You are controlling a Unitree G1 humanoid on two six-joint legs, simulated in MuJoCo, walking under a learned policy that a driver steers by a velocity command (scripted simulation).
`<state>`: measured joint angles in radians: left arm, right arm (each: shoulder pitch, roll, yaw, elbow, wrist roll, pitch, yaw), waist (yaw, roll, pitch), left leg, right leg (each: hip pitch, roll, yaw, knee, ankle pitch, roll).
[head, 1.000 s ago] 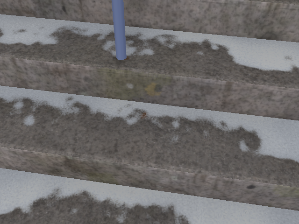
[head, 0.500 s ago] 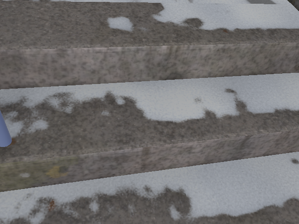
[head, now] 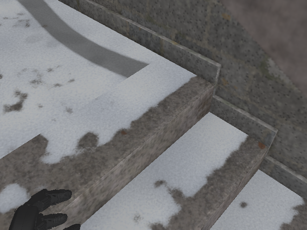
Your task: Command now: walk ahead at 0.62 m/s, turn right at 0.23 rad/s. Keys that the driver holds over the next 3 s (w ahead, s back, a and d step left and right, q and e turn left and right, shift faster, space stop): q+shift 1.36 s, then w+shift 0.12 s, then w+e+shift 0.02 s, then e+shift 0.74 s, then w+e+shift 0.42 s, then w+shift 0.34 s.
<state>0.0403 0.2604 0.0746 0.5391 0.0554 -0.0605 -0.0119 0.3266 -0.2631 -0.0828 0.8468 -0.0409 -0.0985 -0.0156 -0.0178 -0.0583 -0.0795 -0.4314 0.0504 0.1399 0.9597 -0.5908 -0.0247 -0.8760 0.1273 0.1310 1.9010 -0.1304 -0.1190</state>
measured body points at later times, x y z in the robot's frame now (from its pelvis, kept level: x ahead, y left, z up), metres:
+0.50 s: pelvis +0.27 +0.02 +0.08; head +0.28 +0.01 +0.53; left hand +0.23 +0.28 -0.05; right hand +0.50 -0.11 -0.01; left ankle +0.31 +0.16 -0.37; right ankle +0.24 -0.09 -0.67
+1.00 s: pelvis +0.37 +0.06 +0.22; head +0.37 +0.05 +0.67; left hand +0.44 +0.40 +0.21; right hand +0.62 -0.07 +0.12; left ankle +0.34 +0.19 -0.50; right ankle +0.48 -0.01 -0.48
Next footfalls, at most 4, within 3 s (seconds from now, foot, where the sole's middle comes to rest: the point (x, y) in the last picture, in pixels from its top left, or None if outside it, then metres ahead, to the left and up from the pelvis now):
0.16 right None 0.28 -0.10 -0.71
0.60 left None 0.37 0.20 -0.54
1.02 right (154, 216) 0.51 0.02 -0.54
1.60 left None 0.25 0.19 -0.54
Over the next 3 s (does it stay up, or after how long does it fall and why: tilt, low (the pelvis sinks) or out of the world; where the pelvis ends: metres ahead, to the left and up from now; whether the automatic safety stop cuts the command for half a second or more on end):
stays up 0.78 0.56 0.39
